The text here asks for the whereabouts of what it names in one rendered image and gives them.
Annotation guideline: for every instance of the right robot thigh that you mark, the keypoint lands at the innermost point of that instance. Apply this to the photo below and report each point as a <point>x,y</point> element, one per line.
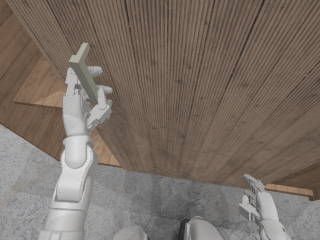
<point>198,229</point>

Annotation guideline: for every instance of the wardrobe door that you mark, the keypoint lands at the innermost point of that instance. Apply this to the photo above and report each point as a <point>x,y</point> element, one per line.
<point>203,90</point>
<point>306,178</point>

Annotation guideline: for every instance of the robot thigh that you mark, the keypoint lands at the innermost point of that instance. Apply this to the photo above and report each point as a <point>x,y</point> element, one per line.
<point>131,233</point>
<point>198,229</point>

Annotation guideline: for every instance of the robot left hand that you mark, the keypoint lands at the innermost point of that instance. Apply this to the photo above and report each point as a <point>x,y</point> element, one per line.
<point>75,105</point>

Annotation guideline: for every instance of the robot left forearm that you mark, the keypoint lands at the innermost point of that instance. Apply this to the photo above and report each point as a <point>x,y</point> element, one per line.
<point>71,198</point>

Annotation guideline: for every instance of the handle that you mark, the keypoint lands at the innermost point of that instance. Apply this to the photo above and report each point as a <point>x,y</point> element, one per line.
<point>79,67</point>

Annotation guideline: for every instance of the left robot thigh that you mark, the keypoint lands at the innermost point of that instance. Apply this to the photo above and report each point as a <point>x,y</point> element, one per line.
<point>131,233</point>

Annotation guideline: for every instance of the robot right hand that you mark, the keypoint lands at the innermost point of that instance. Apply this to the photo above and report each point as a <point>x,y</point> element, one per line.
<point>262,205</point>

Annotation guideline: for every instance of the robot right forearm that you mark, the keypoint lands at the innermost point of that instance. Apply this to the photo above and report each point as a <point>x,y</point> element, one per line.
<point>270,229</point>

